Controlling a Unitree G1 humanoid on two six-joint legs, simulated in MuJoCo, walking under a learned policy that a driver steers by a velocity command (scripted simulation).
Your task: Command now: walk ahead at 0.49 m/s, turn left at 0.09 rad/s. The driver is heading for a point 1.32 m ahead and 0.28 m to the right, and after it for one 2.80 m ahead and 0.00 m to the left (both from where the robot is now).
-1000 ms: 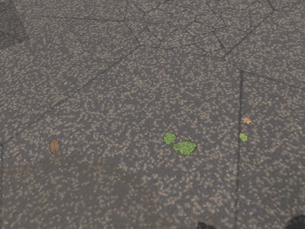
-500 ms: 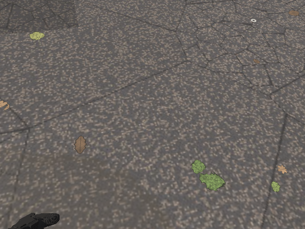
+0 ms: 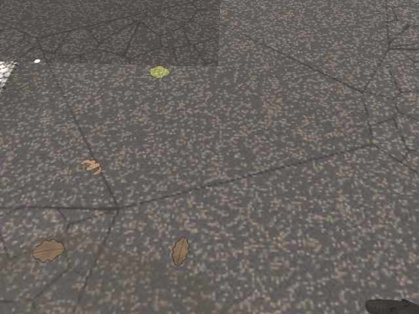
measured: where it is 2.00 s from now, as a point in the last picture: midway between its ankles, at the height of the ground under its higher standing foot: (310, 161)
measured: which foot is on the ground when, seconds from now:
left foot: up 0.00-0.10, down 0.12-0.68, up 0.70-1.00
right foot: down 0.00-0.12, up 0.14-0.64, down 0.66-1.00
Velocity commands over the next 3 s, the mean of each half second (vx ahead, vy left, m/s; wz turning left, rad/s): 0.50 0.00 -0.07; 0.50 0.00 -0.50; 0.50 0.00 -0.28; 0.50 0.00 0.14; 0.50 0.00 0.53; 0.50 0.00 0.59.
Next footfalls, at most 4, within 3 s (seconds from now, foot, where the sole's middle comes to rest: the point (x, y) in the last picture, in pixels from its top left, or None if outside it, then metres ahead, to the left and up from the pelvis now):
0.12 left None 0.24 0.14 -0.78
0.66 right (270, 298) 0.53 -0.10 -0.78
1.12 left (241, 207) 0.86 0.01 -0.78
1.64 right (335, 189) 0.97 -0.34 -0.78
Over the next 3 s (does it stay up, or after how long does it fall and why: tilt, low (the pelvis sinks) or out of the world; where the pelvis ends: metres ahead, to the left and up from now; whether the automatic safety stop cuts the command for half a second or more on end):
stays up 1.58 -0.39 0.00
